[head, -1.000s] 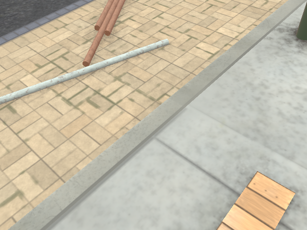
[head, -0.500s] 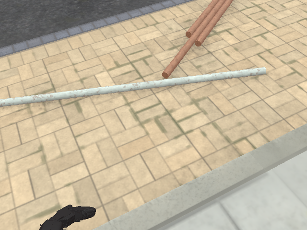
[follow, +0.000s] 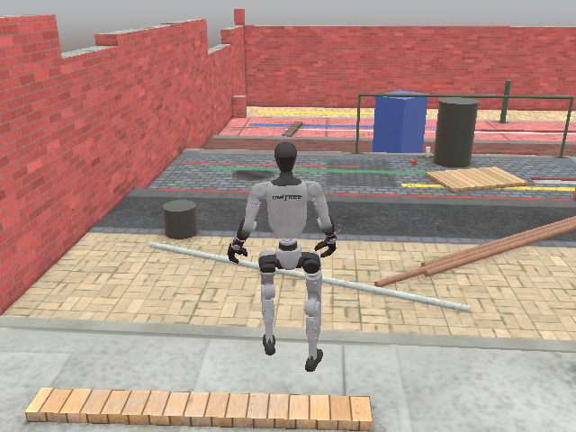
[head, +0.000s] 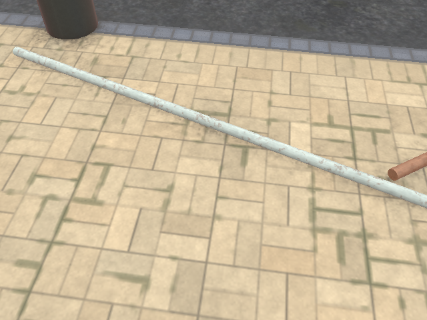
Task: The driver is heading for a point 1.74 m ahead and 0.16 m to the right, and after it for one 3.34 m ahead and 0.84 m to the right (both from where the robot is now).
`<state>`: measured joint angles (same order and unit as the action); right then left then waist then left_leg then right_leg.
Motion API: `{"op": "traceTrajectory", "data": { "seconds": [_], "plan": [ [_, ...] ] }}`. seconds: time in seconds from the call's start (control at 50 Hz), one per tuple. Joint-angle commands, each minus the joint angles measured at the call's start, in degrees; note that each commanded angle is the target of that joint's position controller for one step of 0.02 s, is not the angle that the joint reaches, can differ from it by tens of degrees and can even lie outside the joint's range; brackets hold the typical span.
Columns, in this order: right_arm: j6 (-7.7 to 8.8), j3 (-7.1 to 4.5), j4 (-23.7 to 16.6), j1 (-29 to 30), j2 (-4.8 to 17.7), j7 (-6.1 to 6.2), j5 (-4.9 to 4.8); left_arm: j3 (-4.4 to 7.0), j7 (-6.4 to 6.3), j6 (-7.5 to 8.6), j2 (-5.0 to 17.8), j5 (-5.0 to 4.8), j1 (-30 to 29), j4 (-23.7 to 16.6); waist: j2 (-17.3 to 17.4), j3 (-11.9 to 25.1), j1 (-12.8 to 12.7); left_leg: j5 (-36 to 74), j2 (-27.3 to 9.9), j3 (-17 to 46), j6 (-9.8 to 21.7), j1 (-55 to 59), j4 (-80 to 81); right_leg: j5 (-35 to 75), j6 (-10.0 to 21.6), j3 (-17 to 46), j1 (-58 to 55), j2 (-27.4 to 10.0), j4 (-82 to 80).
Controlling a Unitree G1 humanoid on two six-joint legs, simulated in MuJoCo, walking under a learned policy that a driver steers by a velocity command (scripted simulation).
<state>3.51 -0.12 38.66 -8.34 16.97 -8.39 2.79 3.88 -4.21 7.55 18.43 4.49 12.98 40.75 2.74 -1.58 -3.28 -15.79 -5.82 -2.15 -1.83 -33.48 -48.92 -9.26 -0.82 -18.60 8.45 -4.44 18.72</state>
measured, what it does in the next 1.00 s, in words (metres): walks ahead: left foot, then right foot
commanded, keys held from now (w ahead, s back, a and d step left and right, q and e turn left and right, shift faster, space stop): q+shift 0.04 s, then shift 0.96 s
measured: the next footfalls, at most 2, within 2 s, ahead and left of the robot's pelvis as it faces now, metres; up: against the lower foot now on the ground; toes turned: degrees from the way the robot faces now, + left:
left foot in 0.10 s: +0.13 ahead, +0.13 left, +0.00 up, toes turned +9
right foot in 0.48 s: +0.17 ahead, -0.11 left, +0.00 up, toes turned +11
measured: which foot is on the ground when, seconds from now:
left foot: up 0.00-0.08, down 0.10-1.00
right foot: down 0.00-0.12, up 0.14-0.46, down 0.48-1.00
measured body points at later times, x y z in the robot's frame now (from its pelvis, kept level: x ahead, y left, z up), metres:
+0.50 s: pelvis +0.09 +0.01 -0.01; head +0.11 +0.03 +0.44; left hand +0.15 +0.30 -0.12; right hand +0.31 -0.20 -0.09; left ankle +0.09 +0.13 -0.74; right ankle +0.13 -0.11 -0.74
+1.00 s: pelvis +0.11 -0.02 -0.01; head +0.13 -0.02 +0.44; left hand +0.25 +0.25 -0.09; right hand +0.29 -0.25 -0.12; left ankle +0.09 +0.13 -0.74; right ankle +0.13 -0.11 -0.74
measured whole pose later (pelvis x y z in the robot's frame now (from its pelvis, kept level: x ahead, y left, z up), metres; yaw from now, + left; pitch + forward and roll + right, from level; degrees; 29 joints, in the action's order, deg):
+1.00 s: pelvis +0.11 -0.02 -0.01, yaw +13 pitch +0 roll +0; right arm 2.0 -0.1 40.6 -12.8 16.0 -3.4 0.1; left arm 0.7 6.2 5.5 15.1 0.6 8.0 35.4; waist -0.5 -1.5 1.7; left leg -15.6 -0.4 4.8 -2.9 -16.1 -31.2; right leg -18.0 2.3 -2.9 15.3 0.7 32.9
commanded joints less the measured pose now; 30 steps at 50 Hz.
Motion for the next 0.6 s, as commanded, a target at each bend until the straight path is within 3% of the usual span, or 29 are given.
{"op": "traceTrajectory", "data": {
  "seconds": [0.02, 0.06, 0.1, 0.12, 0.14, 0.16, 0.18, 0.2, 0.22, 0.24, 0.28, 0.32, 0.38, 0.42, 0.46, 0.48, 0.5, 0.52, 0.54, 0.56, 0.6],
  "plan": [
    [-0.38, -1.87, -2.4, -4.27, 4.2, -0.21, -0.21, 2.67, -0.56, 1.67, 9.21, 0.19, -8.97, -7.08, -6.42, 1.96, 4.34, 1.6, -1.42, 2.05, 2.06, 5.17, 3.98, 8.18, 12.23, 7.87, -3.34, -18.68, -8.52],
    [0.18, -2.99, -2.95, -2.31, 5.34, 0.12, -0.61, 2.96, -0.86, 0.95, 9.9, -0.33, -8.79, -6.86, -5.64, 1.37, 3.84, 3.26, 0.71, 0.13, 3.49, 7.77, 10.87, 6.05, 10.01, 5.59, -5.88, -17.55, -5.05],
    [2.12, -5.07, -2.21, -3.21, 8.57, 1.2, -1.33, 2.35, -0.18, -0.27, 9.14, -1.29, -6.13, -5.03, -3.03, 3.57, 4.74, 16.78, 5.5, -0.85, 7.72, 18.29, 21.14, 5.42, 5.81, 3.61, -4.49, -13.99, 3.9],
    [3.1, -7.08, -1.12, -8.09, 14.08, 2.9, -0.97, 1.18, 0.58, -0.81, 4.98, -1.93, -3.58, -5.16, 5.36, 8.87, 6.0, 43.53, 0.58, 7.38, 13.6, 29.96, 24.0, -0.54, 0.31, -1.02, 0.8, -8.1, 16.62],
    [3.61, -8.28, -2.3, -13.68, 21.5, 4.14, -1.39, -1.43, 1.14, -0.07, -2.48, -0.88, -0.91, -10.87, 16.0, 21.75, 2.73, 56.83, -13.0, 33.44, 29.44, 49.01, 25.12, -32.48, -4.11, 2.47, 16.54, 1.54, 32.04],
    [5.2, -7.96, -0.08, -16.03, 16.8, 5.38, 1.02, -1.95, 2.95, 0.33, -0.92, -1.94, -4.47, -9.13, 5.21, 14.26, 7.41, 47.67, -14.85, 36.83, 27.94, 48.49, 25.96, -35.09, -3.09, 16.27, 28.17, 2.47, 35.6],
    [5.94, -8.05, 1.85, -16.52, 14.79, 5.92, 0.8, -1.22, 3.46, -0.26, 1.66, -2.45, -10.54, -9.46, 3.43, 7.17, 9.62, 41.08, -12.26, 28.87, 22.99, 43.85, 26.31, -31.36, -2.47, 18.77, 34.15, 0.81, 39.34],
    [5.26, -7.51, 1.37, -14.2, 12.7, 6.28, -1.18, 0.15, 2.99, -0.74, 5.53, -2.18, -10.05, -8.66, 3.99, 8.49, 8.48, 40.07, -11.38, 24.95, 21.8, 41.68, 26.02, -29.77, -2.8, 19.04, 34.13, -0.68, 44.62],
    [4.58, -6.3, 0.41, -10.94, 10.0, 6.44, -2.79, 0.44, 2.52, -1.2, 6.73, -1.57, -8.94, -8.07, 4.59, 8.76, 6.6, 39.88, -11.13, 22.82, 20.87, 35.84, 26.96, -28.41, -2.66, 20.75, 31.29, -1.97, 46.46],
    [3.88, -5.58, -1.01, -7.5, 9.26, 6.73, -2.85, -0.24, 2.31, -1.52, 5.7, -1.25, -7.47, -7.67, 2.97, 7.2, 4.05, 35.83, -10.01, 20.59, 19.15, 26.37, 30.57, -24.75, -2.93, 21.41, 25.68, -2.51, 46.32],
    [3.27, -4.96, -4.79, -0.08, 9.29, 7.3, -1.46, -0.69, 2.55, -2.24, 5.31, -1.56, -2.58, -5.74, 1.45, 7.34, 0.43, 29.73, -7.39, 16.8, 17.29, 15.89, 34.36, -16.27, -3.26, 20.2, 16.98, -0.27, 44.83],
    [3.63, -5.06, -6.66, 3.03, 10.63, 7.13, -0.82, -1.06, 4.01, -3.05, 4.5, -1.76, 1.57, -3.7, 0.91, 7.1, -1.05, 25.1, -5.24, 13.85, 15.78, 10.82, 35.08, -11.32, -3.66, 18.87, 11.56, 0.9, 39.97],
    [3.63, -4.59, -7.26, 0.41, 9.76, 6.39, -1.17, -2.1, 5.85, -3.77, 2.45, -1.24, 1.25, -3.48, 0.36, 6.64, 2.21, 18.97, -5.83, 15.96, 14.95, 14.86, 30.89, -10.43, -3.91, 19.8, 12.07, 0.39, 28.75],
    [2.77, -4.33, -7.47, -0.51, 9.54, 5.26, -1.91, -2.45, 6.23, -3.21, 2.18, -2.6, 0.97, -3.61, 0.86, 7.3, 3.96, 16.96, -6.74, 18.19, 15.16, 17.68, 26.73, -7.56, -4.19, 19.18, 11.74, 0.62, 20.96],
    [1.5, -2.64, -6.71, 0.29, 6.84, 3.31, -2.96, -2.52, 6.7, -2.59, 1.93, -4.27, 1.9, -3.2, -1.12, 6.99, 2.51, 12.86, -4.98, 19.04, 13.25, 14.33, 23.01, 4.55, -2.76, 17.01, 5.33, 1.55, 9.7],
    [1.16, -1.52, -5.83, -1.04, 4.49, 2.59, -2.96, -2.55, 6.86, -2.15, 2.04, -4.72, 1.33, -4.41, -1.09, 7.59, 2.2, 10.18, -2.86, 19.35, 10.65, 12.64, 21.76, 10.14, -0.63, 17.87, 1.88, 0.43, 7.39],
    [0.74, -0.85, -5.64, -7.12, 2.15, 2.37, -3.18, -2.3, 6.97, -1.33, 5.52, -5.39, -0.43, -7.11, -6.19, 11.11, 5.28, 0.01, 2.88, 15.01, 4.7, 13.14, 18.69, 24.45, 7.62, 24.8, -0.92, -6.5, 6.08],
    [0.68, -0.81, -4.48, -13.26, 1.87, 2.49, -2.43, -2.96, 8.49, -0.62, 5.83, -5.25, -9.3, -9.2, -9.25, 9.46, 11.45, -3.88, 6.23, 7.68, -0.37, 16.78, 19.15, 19.44, 13.3, 28.47, 6.16, -8.75, 5.23],
    [-0.06, -1.57, -4.38, -9.27, 5.41, 3.04, -2.54, -2.99, 9.72, -0.96, 4.01, -4.71, -10.57, -8.6, -4.59, 7.42, 9.77, 0.56, 5.44, 6.35, -1.46, 22.31, 20.69, 1.96, 8.65, 25.31, 13.7, -4.45, 5.17],
    [-0.68, -2.05, -5.14, -4.93, 6.63, 3.36, -2.47, -2.54, 10.14, -1.06, 4.45, -4.85, -6.77, -7.6, -3.81, 6.4, 7.37, 1.23, 6.16, 6.67, -0.65, 23.01, 19.06, -2.51, 5.17, 22.98, 14.96, -1.8, 4.48],
    [-0.82, -2.14, -5.05, -4.41, 7.11, 3.73, -2.14, -2.2, 10.38, -0.97, 5.2, -4.93, -6.45, -7.62, -4.6, 5.02, 6.83, 1.71, 6.11, 7.02, 0.21, 18.92, 19.75, -1.98, 3.92, 22.51, 11.52, -1.36, 5.62]
  ]
}}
